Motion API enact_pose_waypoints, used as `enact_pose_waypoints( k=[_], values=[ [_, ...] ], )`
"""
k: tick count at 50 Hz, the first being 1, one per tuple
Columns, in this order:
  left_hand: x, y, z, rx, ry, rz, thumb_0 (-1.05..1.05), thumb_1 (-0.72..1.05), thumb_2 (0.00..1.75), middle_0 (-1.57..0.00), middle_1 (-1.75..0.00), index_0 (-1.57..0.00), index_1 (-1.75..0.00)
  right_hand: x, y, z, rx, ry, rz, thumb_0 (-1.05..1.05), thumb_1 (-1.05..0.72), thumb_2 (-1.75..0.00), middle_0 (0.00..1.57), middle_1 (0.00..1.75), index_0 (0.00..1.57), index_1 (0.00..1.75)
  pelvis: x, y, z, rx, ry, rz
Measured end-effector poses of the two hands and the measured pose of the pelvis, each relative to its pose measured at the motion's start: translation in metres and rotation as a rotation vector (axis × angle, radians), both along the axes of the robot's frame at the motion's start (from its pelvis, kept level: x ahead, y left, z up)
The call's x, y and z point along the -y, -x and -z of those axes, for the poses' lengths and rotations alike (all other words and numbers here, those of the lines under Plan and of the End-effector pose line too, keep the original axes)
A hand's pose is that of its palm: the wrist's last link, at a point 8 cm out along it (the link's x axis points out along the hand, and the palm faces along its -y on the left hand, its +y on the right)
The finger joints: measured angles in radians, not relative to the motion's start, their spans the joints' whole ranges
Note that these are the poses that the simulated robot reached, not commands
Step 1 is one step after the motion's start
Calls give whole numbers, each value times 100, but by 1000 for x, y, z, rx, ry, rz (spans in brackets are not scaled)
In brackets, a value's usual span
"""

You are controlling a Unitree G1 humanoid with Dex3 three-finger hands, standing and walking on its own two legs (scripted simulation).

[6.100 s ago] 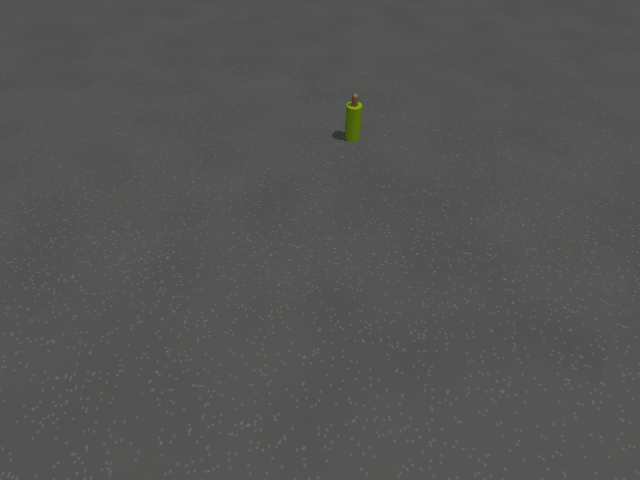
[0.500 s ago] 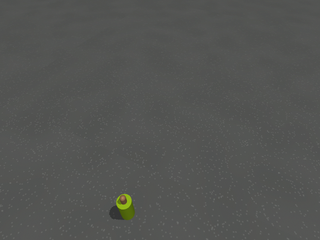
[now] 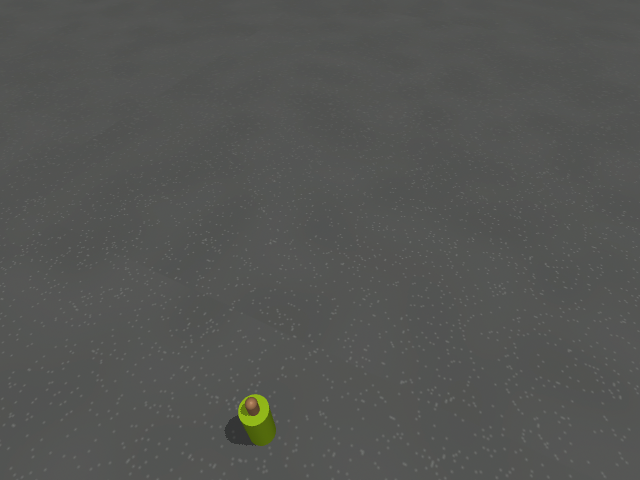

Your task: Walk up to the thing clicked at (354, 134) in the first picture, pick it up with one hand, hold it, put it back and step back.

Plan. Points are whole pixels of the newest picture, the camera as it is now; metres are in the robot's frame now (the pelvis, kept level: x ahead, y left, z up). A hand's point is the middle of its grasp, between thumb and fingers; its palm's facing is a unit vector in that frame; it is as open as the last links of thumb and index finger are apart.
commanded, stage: walk up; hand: left
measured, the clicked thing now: (256, 417) +0.40 +0.20 -0.65
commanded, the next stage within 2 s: stand in 0.30 s
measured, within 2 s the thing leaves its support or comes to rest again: neither
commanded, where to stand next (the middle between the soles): +0.04 -0.01 m, yaw +0 degrees
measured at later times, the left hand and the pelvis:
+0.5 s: hand out of the picture +0.09 +0.25 -0.16, palm faces -0.02 -0.94 -0.33, open 7.4 cm; pelvis +0.00 +0.00 +0.00, yaw +0 degrees
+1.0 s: hand out of the picture +0.06 +0.25 -0.16, palm faces -0.02 -0.94 -0.34, open 7.4 cm; pelvis -0.01 -0.01 +0.00, yaw +0 degrees
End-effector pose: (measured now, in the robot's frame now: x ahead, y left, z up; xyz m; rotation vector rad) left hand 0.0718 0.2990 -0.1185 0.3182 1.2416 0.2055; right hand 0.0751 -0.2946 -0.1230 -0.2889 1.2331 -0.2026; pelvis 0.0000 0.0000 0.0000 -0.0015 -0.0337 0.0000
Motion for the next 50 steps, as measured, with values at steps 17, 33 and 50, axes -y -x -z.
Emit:
enact_pose_waypoints(
  k=[17,33,50],
  values=[
    [4,-13,1,21,12,7,1,90,90,-20,-30,-20,-30,2,-9,-6,18,16,6,0,-90,-90,20,30,20,30,0,-6,-1,3,-3,1],
    [8,-4,-1,24,12,16,1,90,90,-20,-30,-20,-30,5,1,-5,15,11,-1,0,-90,-90,20,30,20,30,4,4,-2,8,-1,-3],
    [8,18,0,-12,9,1,1,90,90,-20,-30,-20,-30,9,19,-2,-27,11,-5,0,-90,-90,20,30,20,30,7,9,-2,4,-1,-8]
  ],
)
